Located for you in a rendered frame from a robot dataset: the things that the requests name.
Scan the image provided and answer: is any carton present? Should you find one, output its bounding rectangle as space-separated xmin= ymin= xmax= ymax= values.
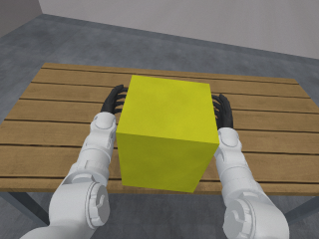
xmin=116 ymin=75 xmax=220 ymax=193

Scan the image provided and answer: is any table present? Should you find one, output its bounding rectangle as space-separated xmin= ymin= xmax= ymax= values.
xmin=0 ymin=63 xmax=319 ymax=227

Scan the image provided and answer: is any robot right upper arm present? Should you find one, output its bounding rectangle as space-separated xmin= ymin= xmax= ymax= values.
xmin=222 ymin=197 xmax=289 ymax=239

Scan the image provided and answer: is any robot left upper arm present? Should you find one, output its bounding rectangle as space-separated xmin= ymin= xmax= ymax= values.
xmin=20 ymin=181 xmax=111 ymax=239

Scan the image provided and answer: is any robot left forearm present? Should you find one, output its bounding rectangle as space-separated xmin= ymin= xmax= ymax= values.
xmin=49 ymin=112 xmax=117 ymax=221

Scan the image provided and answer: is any robot right hand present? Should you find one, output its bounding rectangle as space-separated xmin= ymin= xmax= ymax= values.
xmin=211 ymin=94 xmax=234 ymax=130

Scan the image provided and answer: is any robot left hand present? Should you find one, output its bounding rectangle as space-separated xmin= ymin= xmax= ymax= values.
xmin=100 ymin=84 xmax=129 ymax=115

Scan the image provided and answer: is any robot right forearm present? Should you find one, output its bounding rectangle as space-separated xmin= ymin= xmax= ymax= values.
xmin=214 ymin=127 xmax=290 ymax=237

